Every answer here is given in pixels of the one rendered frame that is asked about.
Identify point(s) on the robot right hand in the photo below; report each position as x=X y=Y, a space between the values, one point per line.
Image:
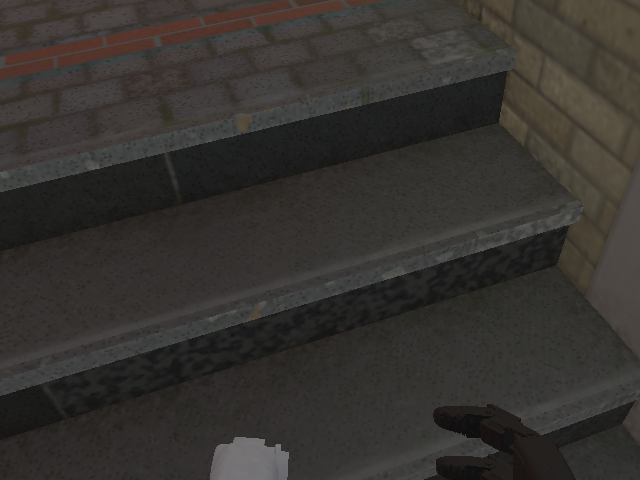
x=535 y=457

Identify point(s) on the left robot thigh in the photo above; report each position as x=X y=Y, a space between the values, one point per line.
x=250 y=459

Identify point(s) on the left robot shin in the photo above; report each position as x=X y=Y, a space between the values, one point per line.
x=217 y=450

